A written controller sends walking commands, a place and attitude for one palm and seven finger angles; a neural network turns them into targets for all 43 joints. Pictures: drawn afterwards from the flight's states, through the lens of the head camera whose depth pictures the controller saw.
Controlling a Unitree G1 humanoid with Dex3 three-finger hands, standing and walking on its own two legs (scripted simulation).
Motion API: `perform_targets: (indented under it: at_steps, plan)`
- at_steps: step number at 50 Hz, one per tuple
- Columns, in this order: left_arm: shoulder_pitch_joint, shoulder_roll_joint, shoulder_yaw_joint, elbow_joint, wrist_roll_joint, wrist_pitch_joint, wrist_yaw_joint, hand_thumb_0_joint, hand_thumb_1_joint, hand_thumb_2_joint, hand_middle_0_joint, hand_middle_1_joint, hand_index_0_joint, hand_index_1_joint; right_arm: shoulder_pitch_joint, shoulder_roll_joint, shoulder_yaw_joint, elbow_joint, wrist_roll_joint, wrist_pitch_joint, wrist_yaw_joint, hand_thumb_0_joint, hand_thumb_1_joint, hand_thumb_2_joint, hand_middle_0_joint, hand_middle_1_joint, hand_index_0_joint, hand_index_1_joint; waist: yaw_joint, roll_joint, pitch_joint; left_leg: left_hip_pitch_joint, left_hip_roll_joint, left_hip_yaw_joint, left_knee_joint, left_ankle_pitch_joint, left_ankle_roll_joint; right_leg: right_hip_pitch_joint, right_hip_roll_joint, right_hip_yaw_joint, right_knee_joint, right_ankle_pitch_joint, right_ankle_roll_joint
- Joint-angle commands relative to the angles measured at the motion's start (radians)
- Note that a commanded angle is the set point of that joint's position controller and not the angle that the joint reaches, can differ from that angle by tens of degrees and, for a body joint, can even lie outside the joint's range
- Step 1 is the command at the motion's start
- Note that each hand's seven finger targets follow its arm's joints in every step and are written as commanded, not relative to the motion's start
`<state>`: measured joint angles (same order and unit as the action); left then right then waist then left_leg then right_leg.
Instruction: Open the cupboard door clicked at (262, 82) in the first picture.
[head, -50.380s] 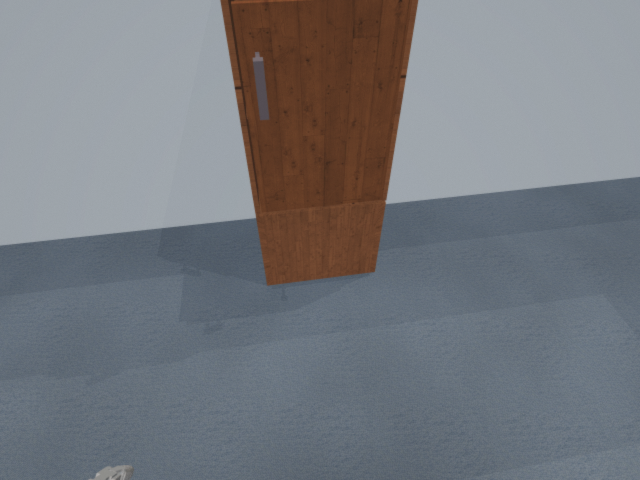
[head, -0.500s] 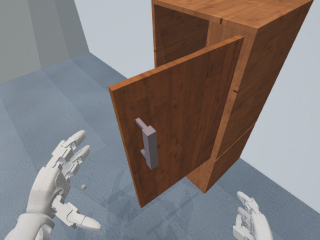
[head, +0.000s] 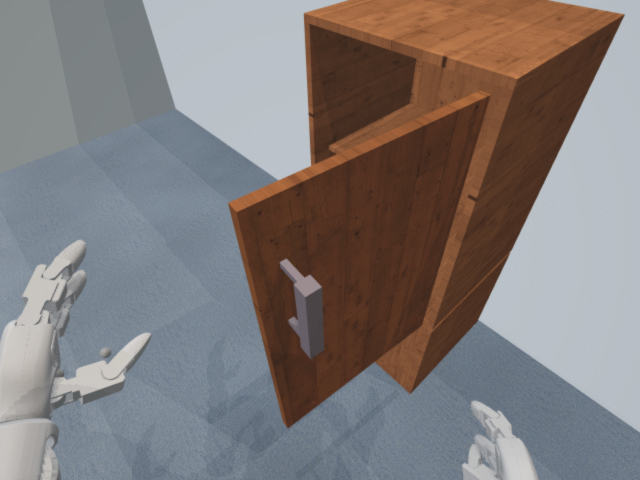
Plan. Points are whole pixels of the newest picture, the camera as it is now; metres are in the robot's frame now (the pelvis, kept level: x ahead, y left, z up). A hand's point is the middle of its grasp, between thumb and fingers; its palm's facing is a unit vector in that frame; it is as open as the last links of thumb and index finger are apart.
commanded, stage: draw the hand back to the body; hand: left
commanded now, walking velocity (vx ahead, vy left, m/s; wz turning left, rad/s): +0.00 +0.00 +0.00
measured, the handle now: (300, 309) +0.31 +0.07 +0.06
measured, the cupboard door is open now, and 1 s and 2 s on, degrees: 84 84 84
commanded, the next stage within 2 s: step back with the hand held close in 0.56 s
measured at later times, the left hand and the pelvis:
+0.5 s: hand (88, 343) +0.19 +0.25 +0.15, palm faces +0.44 -0.80 -0.40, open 7.5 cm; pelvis +0.00 -0.01 +0.00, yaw +0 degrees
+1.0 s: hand (96, 360) +0.18 +0.24 +0.15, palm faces +0.29 -0.80 -0.53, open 7.4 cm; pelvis -0.04 +0.00 +0.00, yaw -2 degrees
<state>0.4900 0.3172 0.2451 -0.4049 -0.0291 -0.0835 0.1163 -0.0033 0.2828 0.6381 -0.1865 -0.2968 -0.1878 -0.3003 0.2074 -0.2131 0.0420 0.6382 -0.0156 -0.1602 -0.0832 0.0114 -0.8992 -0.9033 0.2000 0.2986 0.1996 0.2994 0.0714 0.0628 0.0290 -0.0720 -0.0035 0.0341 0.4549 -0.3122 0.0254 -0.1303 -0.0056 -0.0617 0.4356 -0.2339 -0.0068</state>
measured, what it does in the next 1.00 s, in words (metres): stands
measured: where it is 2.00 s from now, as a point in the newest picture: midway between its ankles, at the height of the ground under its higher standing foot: outside the picture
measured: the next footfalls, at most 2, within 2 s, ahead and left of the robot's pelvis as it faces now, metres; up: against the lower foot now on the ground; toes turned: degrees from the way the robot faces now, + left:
right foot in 1.76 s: -0.24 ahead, -0.13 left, +0.00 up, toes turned +4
left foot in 2.00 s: -0.18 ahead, +0.08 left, +0.00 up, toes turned -1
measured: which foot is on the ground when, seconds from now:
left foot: down 0.00-1.00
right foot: down 0.00-1.00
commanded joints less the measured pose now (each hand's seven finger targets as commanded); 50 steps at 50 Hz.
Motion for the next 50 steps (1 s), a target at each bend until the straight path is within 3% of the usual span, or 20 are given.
perform_targets:
  at_steps: [1, 5, 9, 12, 17, 20, 21, 22, 30, 33, 34, 35, 36, 37, 40, 41, 43, 45, 46, 50]
  plan:
    - [-0.076, 0.179, 0.148, -0.204, -0.004, -0.065, 0.021, 0.0, 0.62, 0.78, -0.19, -0.3, -0.19, -0.3, -0.137, -0.114, -0.047, -0.157, 0.003, -0.042, -0.002, 0.0, -0.9, -0.9, 0.2, 0.3, 0.2, 0.3, 0.01, 0.001, -0.066, -0.055, 0.041, -0.043, -0.096, 0.35, -0.019, 0.099, -0.008, 0.037, -0.061, 0.205, -0.023]
    - [-0.094, 0.199, 0.189, -0.219, -0.01, -0.066, 0.02, 0.0, 0.76, 0.84, -0.195, -0.3, -0.195, -0.3, -0.13, -0.111, -0.052, -0.154, 0.003, -0.026, 0.002, 0.0, -0.9, -0.9, 0.2, 0.3, 0.2, 0.3, 0.009, 0.001, -0.098, -0.025, 0.043, -0.036, -0.092, 0.42, -0.022, 0.117, -0.007, 0.043, -0.063, 0.26, -0.021]
    - [-0.138, 0.218, 0.223, -0.203, -0.016, -0.065, 0.024, 0.0, 0.9, 0.9, -0.2, -0.3, -0.2, -0.3, -0.135, -0.113, -0.053, -0.147, 0.004, -0.017, 0.003, 0.0, -0.9, -0.9, 0.2, 0.3, 0.2, 0.3, 0.008, 0.019, -0.072, -0.026, 0.042, -0.036, -0.103, 0.399, -0.024, 0.109, -0.006, 0.043, -0.078, 0.241, -0.021]
    - [-0.119, 0.169, 0.176, -0.183, -0.015, -0.063, 0.016, 0.0, 0.9, 0.9, -0.2, -0.3, -0.2, -0.3, -0.133, -0.116, -0.055, -0.145, 0.004, -0.015, 0.009, 0.0, -0.9, -0.9, 0.2, 0.3, 0.2, 0.3, 0.001, 0.029, -0.066, -0.014, 0.043, -0.034, -0.104, 0.421, -0.023, 0.103, -0.009, 0.039, -0.083, 0.248, -0.018]
    - [-0.112, 0.175, 0.171, -0.182, -0.015, -0.06, 0.013, 0.0, 0.9, 0.9, -0.2, -0.3, -0.2, -0.3, -0.14, -0.122, -0.063, -0.151, 0.005, -0.007, 0.013, 0.0, -0.9, -0.9, 0.2, 0.3, 0.2, 0.3, 0.004, -0.028, -0.078, -0.012, 0.045, -0.035, -0.11, 0.401, -0.016, 0.11, -0.005, 0.039, -0.086, 0.243, -0.015]
    - [-0.126, 0.199, 0.196, -0.202, -0.013, -0.068, 0.017, 0.0, 0.9, 0.9, -0.2, -0.3, -0.2, -0.3, -0.145, -0.117, -0.062, -0.15, 0.004, -0.008, 0.011, 0.0, -0.9, -0.9, 0.2, 0.3, 0.2, 0.3, 0.008, -0.012, -0.088, -0.015, 0.038, -0.032, -0.113, 0.369, -0.015, 0.117, -0.005, 0.041, -0.09, 0.233, -0.017]
    - [-0.125, 0.216, 0.208, -0.201, -0.012, -0.068, 0.02, 0.0, 0.9, 0.9, -0.2, -0.3, -0.2, -0.3, -0.15, -0.118, -0.061, -0.147, 0.004, -0.008, 0.009, 0.0, -0.9, -0.9, 0.2, 0.3, 0.2, 0.3, 0.011, 0.03, -0.083, -0.016, 0.035, -0.03, -0.112, 0.357, -0.017, 0.118, -0.007, 0.047, -0.096, 0.227, -0.021]
    - [-0.135, 0.211, 0.205, -0.212, -0.012, -0.069, 0.02, 0.0, 0.9, 0.9, -0.2, -0.3, -0.2, -0.3, -0.151, -0.114, -0.058, -0.149, 0.003, -0.009, 0.009, 0.0, -0.9, -0.9, 0.2, 0.3, 0.2, 0.3, 0.009, 0.033, -0.078, -0.02, 0.035, -0.034, -0.117, 0.347, -0.019, 0.115, -0.007, 0.046, -0.095, 0.217, -0.021]
    - [-0.124, 0.191, 0.192, -0.181, -0.016, -0.073, 0.016, 0.0, 0.9, 0.9, -0.2, -0.3, -0.2, -0.3, -0.151, -0.11, -0.061, -0.142, 0.005, -0.016, 0.009, 0.0, -0.9, -0.9, 0.2, 0.3, 0.2, 0.3, 0.005, -0.003, -0.06, -0.016, 0.032, -0.022, -0.115, 0.299, -0.009, 0.098, -0.006, 0.05, -0.118, 0.196, -0.017]
    - [-0.13, 0.181, 0.18, -0.157, -0.017, -0.073, 0.013, 0.0, 0.9, 0.9, -0.2, -0.3, -0.2, -0.3, -0.155, -0.112, -0.062, -0.141, 0.007, -0.013, 0.008, 0.0, -0.9, -0.9, 0.2, 0.3, 0.2, 0.3, 0.001, -0.016, -0.021, -0.029, 0.033, -0.022, -0.121, 0.253, -0.005, 0.077, -0.005, 0.053, -0.133, 0.147, -0.015]
    - [-0.238, 0.228, 0.206, -0.239, -0.016, -0.085, 0.019, 0.0, 0.9, 0.9, -0.2, -0.3, -0.2, -0.3, -0.165, -0.115, -0.062, -0.143, 0.008, -0.019, 0.006, 0.0, -0.9, -0.9, 0.2, 0.3, 0.2, 0.3, 0.0, 0.007, -0.067, -0.013, 0.029, -0.026, -0.118, 0.249, -0.003, 0.091, -0.007, 0.06, -0.132, 0.148, -0.016]
    - [-0.284, 0.339, 0.328, -0.235, -0.018, -0.126, 0.026, 0.0, 0.9, 0.9, -0.2, -0.3, -0.2, -0.3, -0.131, -0.129, -0.054, -0.181, 0.025, -0.004, 0.004, 0.0, -0.9, -0.9, 0.2, 0.3, 0.2, 0.3, -0.052, -0.034, 0.036, -0.087, 0.042, -0.038, -0.091, 0.15, 0.011, -0.048, -0.051, 0.166, -0.19, 0.169, -0.017]
    - [-0.273, 0.329, 0.319, -0.2, -0.01, -0.143, 0.022, 0.0, 0.9, 0.9, -0.2, -0.3, -0.2, -0.3, -0.126, -0.115, -0.053, -0.165, 0.02, 0.009, 0.001, 0.0, -0.9, -0.9, 0.2, 0.3, 0.2, 0.3, -0.051, -0.04, 0.041, -0.105, 0.034, -0.053, -0.08, 0.105, 0.012, -0.058, -0.074, 0.166, -0.204, 0.131, -0.021]
    - [-0.141, 0.254, 0.265, -0.13, -0.01, -0.131, 0.014, 0.0, 0.9, 0.9, -0.2, -0.3, -0.2, -0.3, -0.138, -0.111, -0.058, -0.163, 0.015, 0.019, 0.001, 0.0, -0.9, -0.9, 0.2, 0.3, 0.2, 0.3, -0.053, -0.079, 0.034, -0.08, 0.037, -0.05, -0.061, 0.131, 0.015, -0.084, -0.083, 0.175, -0.209, 0.144, -0.022]
    - [-0.04, 0.211, 0.224, -0.166, -0.005, -0.133, 0.006, 0.0, 0.9, 0.9, -0.2, -0.3, -0.2, -0.3, -0.127, -0.126, -0.071, -0.182, 0.012, 0.039, 0.008, 0.0, -0.9, -0.9, 0.2, 0.3, 0.2, 0.3, -0.056, -0.052, -0.085, -0.059, 0.049, -0.029, -0.029, 0.212, 0.009, -0.05, -0.105, 0.16, -0.155, 0.261, -0.022]
    - [-0.015, 0.213, 0.229, -0.184, -0.005, -0.138, 0.008, 0.0, 0.9, 0.9, -0.2, -0.3, -0.2, -0.3, -0.131, -0.13, -0.075, -0.185, 0.011, 0.041, 0.006, 0.0, -0.9, -0.9, 0.2, 0.3, 0.2, 0.3, -0.054, -0.007, -0.127, -0.056, 0.055, -0.031, -0.035, 0.259, 0.007, -0.019, -0.106, 0.147, -0.12, 0.333, -0.022]
    - [0.031, 0.227, 0.243, -0.224, -0.006, -0.137, 0.013, 0.0, 0.9, 0.9, -0.2, -0.3, -0.2, -0.3, -0.123, -0.134, -0.082, -0.203, 0.015, 0.054, 0.006, 0.0, -0.9, -0.9, 0.2, 0.3, 0.2, 0.3, -0.054, -0.015, -0.203, -0.065, 0.073, -0.032, -0.033, 0.341, 0.002, 0.025, -0.099, 0.136, -0.06, 0.425, -0.014]
    - [0.054, 0.259, 0.281, -0.255, -0.006, -0.137, 0.021, 0.0, 0.9, 0.9, -0.2, -0.3, -0.2, -0.3, -0.126, -0.129, -0.09, -0.218, 0.017, 0.064, 0.004, 0.0, -0.9, -0.9, 0.2, 0.3, 0.2, 0.3, -0.053, -0.064, -0.237, -0.083, 0.08, -0.04, -0.022, 0.391, 0.0, 0.04, -0.094, 0.132, -0.021, 0.481, -0.01]
    - [0.057, 0.286, 0.308, -0.274, -0.006, -0.138, 0.026, 0.0, 0.9, 0.9, -0.2, -0.3, -0.2, -0.3, -0.134, -0.129, -0.093, -0.22, 0.018, 0.069, 0.0, 0.0, -0.9, -0.9, 0.2, 0.3, 0.2, 0.3, -0.051, -0.049, -0.245, -0.097, 0.079, -0.046, -0.016, 0.409, -0.002, 0.046, -0.1, 0.129, -0.008, 0.501, -0.013]
    - [0.086, 0.293, 0.33, -0.294, -0.009, -0.144, 0.037, 0.0, 0.9, 0.9, -0.2, -0.3, -0.2, -0.3, -0.127, -0.119, -0.1, -0.239, 0.024, 0.08, -0.006, 0.0, -0.9, -0.9, 0.2, 0.3, 0.2, 0.3, -0.056, -0.078, -0.213, -0.154, 0.082, -0.057, -0.007, 0.352, -0.002, -0.004, -0.103, 0.148, 0.016, 0.46, -0.015]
